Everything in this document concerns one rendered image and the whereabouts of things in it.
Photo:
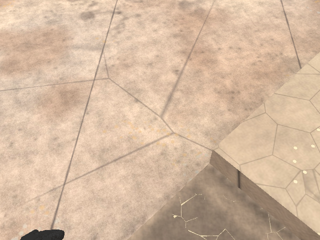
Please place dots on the left robot hand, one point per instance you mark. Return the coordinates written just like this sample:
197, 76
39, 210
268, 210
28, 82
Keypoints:
54, 234

